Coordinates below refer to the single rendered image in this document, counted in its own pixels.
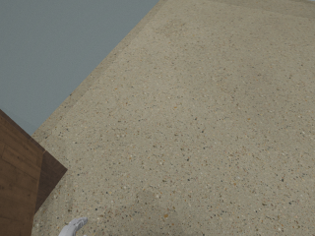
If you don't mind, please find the left robot hand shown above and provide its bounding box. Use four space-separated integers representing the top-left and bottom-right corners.
58 216 88 236

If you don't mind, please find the cupboard door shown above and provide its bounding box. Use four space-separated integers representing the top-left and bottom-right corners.
0 116 43 236

